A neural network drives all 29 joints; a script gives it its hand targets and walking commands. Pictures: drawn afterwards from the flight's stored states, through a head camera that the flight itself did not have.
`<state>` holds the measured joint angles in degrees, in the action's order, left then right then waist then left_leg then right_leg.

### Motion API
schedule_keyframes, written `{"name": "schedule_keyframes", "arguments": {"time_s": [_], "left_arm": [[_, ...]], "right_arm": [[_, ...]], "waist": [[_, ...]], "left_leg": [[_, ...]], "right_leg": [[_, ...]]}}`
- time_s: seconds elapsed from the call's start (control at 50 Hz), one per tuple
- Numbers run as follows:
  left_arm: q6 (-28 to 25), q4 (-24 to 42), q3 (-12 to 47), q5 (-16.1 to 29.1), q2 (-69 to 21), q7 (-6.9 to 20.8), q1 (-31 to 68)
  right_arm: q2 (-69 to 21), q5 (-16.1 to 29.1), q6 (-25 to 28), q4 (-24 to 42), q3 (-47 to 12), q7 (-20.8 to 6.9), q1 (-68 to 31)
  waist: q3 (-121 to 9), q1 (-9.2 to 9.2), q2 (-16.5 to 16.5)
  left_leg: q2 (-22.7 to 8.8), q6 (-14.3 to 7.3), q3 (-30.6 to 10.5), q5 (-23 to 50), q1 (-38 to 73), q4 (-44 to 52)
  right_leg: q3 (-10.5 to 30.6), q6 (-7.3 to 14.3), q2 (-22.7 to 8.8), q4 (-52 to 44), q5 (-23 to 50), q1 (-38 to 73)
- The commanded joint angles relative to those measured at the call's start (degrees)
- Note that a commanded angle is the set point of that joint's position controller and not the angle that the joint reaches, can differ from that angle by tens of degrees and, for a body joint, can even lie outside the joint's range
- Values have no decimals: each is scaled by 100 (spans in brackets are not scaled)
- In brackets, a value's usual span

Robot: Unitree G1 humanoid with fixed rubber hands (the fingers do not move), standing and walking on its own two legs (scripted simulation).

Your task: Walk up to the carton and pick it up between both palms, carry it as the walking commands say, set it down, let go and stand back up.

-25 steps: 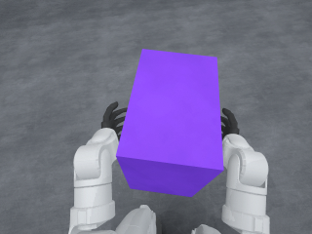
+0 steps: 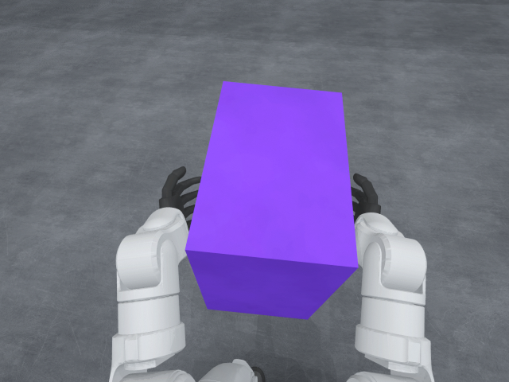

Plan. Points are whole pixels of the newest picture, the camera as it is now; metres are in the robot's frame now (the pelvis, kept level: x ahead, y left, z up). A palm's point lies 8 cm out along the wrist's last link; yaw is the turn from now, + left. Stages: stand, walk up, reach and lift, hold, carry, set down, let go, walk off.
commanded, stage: carry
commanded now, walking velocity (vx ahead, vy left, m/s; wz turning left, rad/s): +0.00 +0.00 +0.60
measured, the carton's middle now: (268, 210) +0.38 +0.02 +0.04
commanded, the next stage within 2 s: none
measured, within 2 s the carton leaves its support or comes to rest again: neither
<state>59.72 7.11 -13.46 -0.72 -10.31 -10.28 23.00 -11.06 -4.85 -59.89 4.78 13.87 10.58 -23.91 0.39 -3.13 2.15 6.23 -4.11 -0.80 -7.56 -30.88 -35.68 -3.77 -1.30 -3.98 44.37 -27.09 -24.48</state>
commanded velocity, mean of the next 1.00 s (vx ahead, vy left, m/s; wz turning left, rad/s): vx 0.00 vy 0.00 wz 0.60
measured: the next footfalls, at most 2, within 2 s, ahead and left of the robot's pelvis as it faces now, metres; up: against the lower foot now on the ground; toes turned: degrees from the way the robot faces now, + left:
left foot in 0.24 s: +0.02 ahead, +0.13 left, +0.00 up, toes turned +16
right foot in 0.58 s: -0.04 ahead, -0.09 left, +0.00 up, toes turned +14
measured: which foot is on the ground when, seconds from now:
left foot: down 0.00-0.04, up 0.06-0.22, down 0.24-0.62, up 0.64-0.84, down 0.86-1.00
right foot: down 0.00-0.28, up 0.30-0.56, down 0.58-1.00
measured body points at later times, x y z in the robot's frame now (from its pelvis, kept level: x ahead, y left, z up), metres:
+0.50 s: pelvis -0.10 +0.01 +0.00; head -0.06 +0.02 +0.45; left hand +0.17 +0.26 +0.08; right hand +0.26 -0.01 +0.07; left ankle -0.02 +0.12 -0.71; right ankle -0.05 -0.11 -0.68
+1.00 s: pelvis -0.20 -0.01 +0.00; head -0.18 +0.00 +0.45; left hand -0.01 +0.29 +0.08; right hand +0.15 +0.06 +0.07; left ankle -0.20 +0.11 -0.71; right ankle -0.11 -0.10 -0.69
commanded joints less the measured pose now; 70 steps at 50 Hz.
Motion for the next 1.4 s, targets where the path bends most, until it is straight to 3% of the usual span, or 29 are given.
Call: {"name": "schedule_keyframes", "arguments": {"time_s": [0.0,0.02,0.08,0.18,0.2,0.24,0.26,0.28,0.34,0.52,0.54,0.56,0.58,0.6,0.64,0.74,0.78,0.8,0.84,0.9,1.04,1.06,1.1,1.12,1.18,1.28,1.32,1.34,1.38], "left_arm": [[-197,358,3693,1279,-4541,382,3667],[-242,69,3488,1068,-4450,346,3470],[-313,766,3506,1079,-4505,324,3954],[-259,526,3232,673,-4202,73,3579],[-173,236,3126,540,-4157,31,3080],[-104,432,3305,550,-4190,5,3330],[3,668,3577,558,-4353,28,2107],[-111,680,3669,750,-4339,58,3933],[-205,806,3845,1025,-4878,188,4163],[-157,584,3907,1355,-4663,397,3424],[-170,596,3835,1357,-4736,437,3011],[-137,150,3710,1258,-4681,443,2947],[-244,458,3614,1253,-4472,426,3199],[-229,432,3647,1239,-4580,428,3463],[-322,1049,3572,1259,-4493,423,4252],[-282,746,3326,834,-4441,251,3608],[-111,527,3290,627,-4224,118,3032],[-79,456,3270,610,-4189,99,3021],[26,495,3303,627,-4195,88,3205],[-2,312,3472,724,-4470,193,3579],[-43,549,3805,1289,-4807,377,3676],[-61,582,3806,1362,-4792,396,3849],[-125,610,3639,1303,-4579,407,3555],[-148,517,3611,1257,-4638,383,3660],[-125,509,3443,1117,-4573,383,3479],[-55,709,3402,844,-4390,216,3378],[22,657,3350,754,-4402,192,2960],[157,880,3470,702,-4624,239,1585],[130,1438,4012,1020,-4756,304,2671]], "right_arm": [[-4261,1191,126,1089,-3804,-130,-3758],[-4221,1469,122,1351,-4080,-155,-4433],[-4696,1708,162,1274,-4114,-234,-4556],[-4636,1819,19,577,-4088,-267,-4089],[-4498,1854,-18,669,-4058,-268,-4070],[-4329,1736,-61,342,-3727,-356,-3664],[-4386,1613,-152,248,-3599,-432,-2074],[-4572,1585,-14,81,-3612,-390,-3499],[-4831,1615,112,682,-3699,-432,-3838],[-4210,1147,128,999,-3542,-213,-2884],[-4320,1210,134,1194,-3703,-191,-2978],[-4181,1188,156,1315,-3757,-143,-3475],[-4230,1230,167,1335,-3920,-138,-3590],[-4272,1360,106,1456,-4006,-145,-4010],[-4558,1602,157,1442,-4027,-225,-4406],[-4613,1898,105,1410,-4285,-322,-4428],[-4375,1761,-55,844,-4023,-317,-3576],[-4406,1769,-68,761,-3965,-348,-3582],[-4297,1629,-162,378,-3738,-377,-3311],[-4614,1587,-120,350,-3821,-413,-3728],[-4394,1355,52,1167,-3671,-264,-3531],[-4352,1367,76,1273,-3667,-234,-3706],[-4408,1306,70,1272,-3881,-163,-3512],[-4386,1347,53,1320,-3914,-140,-3805],[-4520,1592,52,1402,-4020,-180,-4160],[-4510,1748,-72,1099,-4066,-294,-3784],[-4564,1790,-124,934,-3980,-369,-3396],[-4590,1641,-267,944,-3898,-454,-1834],[-4813,1650,-226,898,-3856,-570,-2010]], "waist": [[-3240,241,-1907],[-2909,207,-2541],[-2305,289,-1390],[-3073,292,-1466],[-3121,369,-1043],[-3323,339,1949],[-3187,357,1786],[-3062,425,1205],[-3214,419,739],[-3548,359,533],[-3670,224,20],[-3524,146,-670],[-3298,254,-2277],[-2926,221,-2458],[-2626,271,-1056],[-2829,247,-1518],[-3120,318,-918],[-3173,408,-426],[-3029,367,1798],[-3021,422,616],[-3172,323,523],[-3422,271,338],[-3117,305,-2294],[-2979,273,-2412],[-2687,263,-1321],[-3111,312,-1296],[-2971,430,332],[-3002,399,1832],[-2743,454,1364]], "left_leg": [[-425,505,-107,-1387,-193,-846],[-534,649,366,-2143,-402,-1733],[-610,559,548,-1653,72,-1459],[-436,438,643,-1056,1102,217],[-670,322,180,-294,1590,984],[-2766,-407,-2820,4083,3413,808],[-2718,-821,-2544,4035,3626,671],[-2610,-946,-2287,3860,3473,644],[-2062,-664,-1516,2515,3171,816],[-1950,-440,-1758,79,2080,1343],[-1594,-123,-1360,85,1573,1037],[-1078,130,-952,-97,667,195],[-363,480,-17,-1303,-335,-820],[-597,607,455,-2170,-583,-1904],[-740,457,415,-1723,-278,-2123],[-584,509,746,-1490,732,-1026],[-570,365,563,-965,1439,144],[-834,265,-3,-220,2067,960],[-2799,-522,-2830,3608,3197,883],[-2439,-778,-1807,2398,3070,746],[-1827,-470,-1148,741,1940,505],[-1554,-165,-1003,95,1288,373],[-516,413,203,-1667,-470,-1222],[-850,499,507,-2159,-546,-2179],[-755,463,674,-1771,-51,-1950],[-567,413,761,-1070,1254,-133],[-1491,100,-929,579,2369,1140],[-2788,-348,-2650,3064,3095,1100],[-2562,-956,-2130,4471,3379,440]], "right_leg": [[2253,885,-2244,-2753,1616,2700],[1852,1286,-2537,-2342,2509,2227],[253,718,-1689,-2031,2506,1428],[-217,469,-1574,-742,4272,2002],[-451,180,-1434,-299,3891,1740],[-746,-444,-397,1193,-766,-832],[-196,-384,-437,1567,-1058,-1324],[-156,-371,-413,1403,-898,-1271],[-50,-157,-253,1441,-400,-910],[-157,63,67,-508,91,723],[-64,176,-95,-1560,463,1581],[1174,414,-1012,-2460,368,2307],[2330,837,-2306,-2687,1763,2761],[1907,1318,-2569,-2286,2407,2345],[734,975,-1979,-2038,2415,1751],[-134,594,-1678,-1380,2867,1604],[-355,440,-1610,-654,3183,1614],[-592,135,-1397,-165,2647,1210],[-740,-404,-333,1149,-935,-947],[-262,-280,-322,1124,-504,-961],[-432,-41,-141,-977,751,692],[-115,113,-437,-1522,892,1508],[1849,776,-2342,-2665,1190,2487],[1506,1138,-2628,-2331,1670,2153],[247,757,-2007,-1831,3175,1918],[-523,321,-1801,-678,3591,1911],[-789,-143,-1210,389,1433,550],[-963,-478,-542,1185,-782,-777],[-238,-435,-494,1461,-817,-1393]]}}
